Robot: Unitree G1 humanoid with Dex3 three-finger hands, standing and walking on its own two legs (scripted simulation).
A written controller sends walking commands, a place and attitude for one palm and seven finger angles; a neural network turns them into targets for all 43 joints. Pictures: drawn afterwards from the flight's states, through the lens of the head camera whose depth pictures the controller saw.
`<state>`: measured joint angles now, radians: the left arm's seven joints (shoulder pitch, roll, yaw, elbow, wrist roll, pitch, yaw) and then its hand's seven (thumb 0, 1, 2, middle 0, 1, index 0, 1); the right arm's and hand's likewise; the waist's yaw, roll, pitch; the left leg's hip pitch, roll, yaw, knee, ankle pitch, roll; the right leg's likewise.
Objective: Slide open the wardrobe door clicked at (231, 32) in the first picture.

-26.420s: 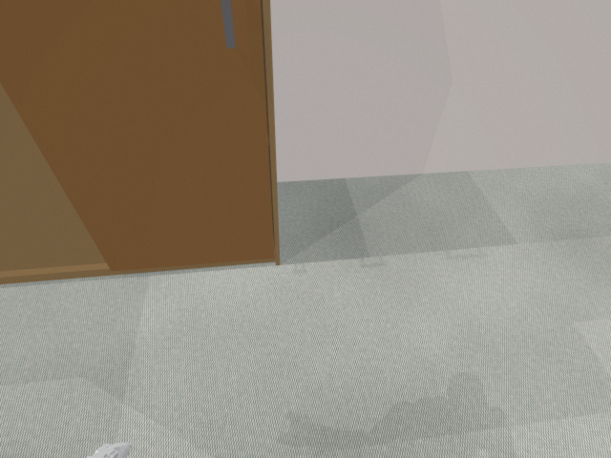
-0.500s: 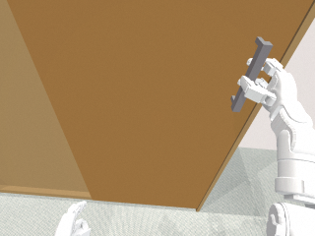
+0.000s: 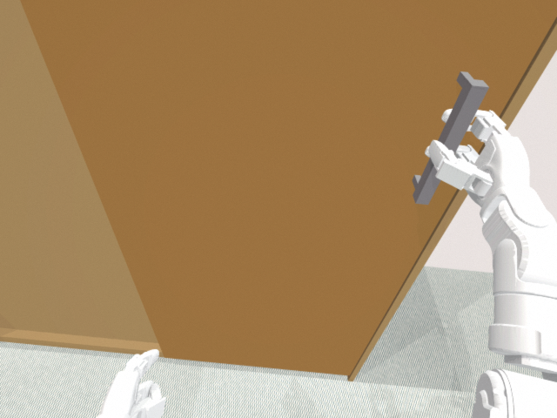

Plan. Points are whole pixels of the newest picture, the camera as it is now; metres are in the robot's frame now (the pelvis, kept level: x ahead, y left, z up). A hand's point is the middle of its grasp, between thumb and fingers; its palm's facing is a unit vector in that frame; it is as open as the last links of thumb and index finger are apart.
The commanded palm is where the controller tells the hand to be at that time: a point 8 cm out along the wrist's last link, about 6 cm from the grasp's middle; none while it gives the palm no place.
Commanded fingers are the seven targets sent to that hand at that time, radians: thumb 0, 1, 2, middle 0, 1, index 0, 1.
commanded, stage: grip the handle and tug to test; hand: right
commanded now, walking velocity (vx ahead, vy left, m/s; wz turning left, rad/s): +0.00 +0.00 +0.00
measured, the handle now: (441, 142) +0.45 -0.19 +0.23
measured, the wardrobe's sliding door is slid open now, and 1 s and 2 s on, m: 0.00 0.01 0.07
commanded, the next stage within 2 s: tug the door sideways, standing still in 0.26 s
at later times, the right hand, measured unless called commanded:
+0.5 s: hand (446, 166) +0.38 -0.18 +0.23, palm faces +0.03 +1.00 -0.02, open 7.3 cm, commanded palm +0.36 -0.21 +0.23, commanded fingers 0.00 -0.90 -0.90 0.45 1.40 0.45 1.40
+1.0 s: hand (434, 169) +0.39 -0.16 +0.22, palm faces +0.07 +0.99 -0.14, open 7.6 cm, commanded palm +0.37 -0.19 +0.23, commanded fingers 0.00 -0.90 -0.90 0.45 1.40 0.45 1.40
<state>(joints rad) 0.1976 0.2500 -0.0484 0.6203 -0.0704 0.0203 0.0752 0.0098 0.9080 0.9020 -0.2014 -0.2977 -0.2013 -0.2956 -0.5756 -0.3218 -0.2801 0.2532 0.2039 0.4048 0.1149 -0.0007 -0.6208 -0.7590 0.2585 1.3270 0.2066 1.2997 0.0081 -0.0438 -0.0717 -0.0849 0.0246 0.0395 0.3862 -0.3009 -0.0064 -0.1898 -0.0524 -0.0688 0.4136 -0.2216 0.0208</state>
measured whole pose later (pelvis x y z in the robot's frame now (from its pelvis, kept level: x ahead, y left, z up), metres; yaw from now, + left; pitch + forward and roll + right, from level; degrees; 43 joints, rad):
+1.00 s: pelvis +0.03 -0.02 +0.00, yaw -3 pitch +2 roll +1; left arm 0.09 0.18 -0.07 0.61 -0.01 0.01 0.04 0.01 0.91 0.90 -0.20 -0.30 -0.20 -0.30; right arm -0.50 -0.22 -0.03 0.03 0.13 0.26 0.00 -0.08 -0.57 -0.92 0.30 1.31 0.11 1.23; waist -0.08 -0.06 -0.04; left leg -0.16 0.03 0.02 0.55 -0.30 -0.03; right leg -0.22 -0.02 0.00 0.48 -0.29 0.00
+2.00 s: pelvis +0.09 +0.17 -0.02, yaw -6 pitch -4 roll +3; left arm 0.08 0.13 -0.02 0.54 -0.05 -0.07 -0.02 0.01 0.90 0.90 -0.20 -0.30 -0.20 -0.30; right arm -0.49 -0.25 -0.17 -0.10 0.12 -0.05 -0.14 -0.08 -0.70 -0.85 0.51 1.50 0.08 1.27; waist -0.18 -0.04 0.25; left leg -0.29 0.03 0.11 0.54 -0.05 -0.03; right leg -0.11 -0.27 -0.02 0.59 -0.38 0.15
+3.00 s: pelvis +0.04 +0.39 -0.01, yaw -1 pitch +1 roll +0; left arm 0.11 0.25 0.02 0.64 -0.02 0.02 0.05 0.01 0.91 0.90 -0.20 -0.30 -0.20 -0.29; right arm -0.39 -0.26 -0.11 -0.13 0.09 -0.08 -0.14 -0.03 -0.67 -0.80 0.46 1.40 0.05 1.21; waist -0.01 0.05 0.13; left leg -0.32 -0.05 0.11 0.47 -0.16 0.10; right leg -0.30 -0.01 -0.14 0.71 -0.46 0.02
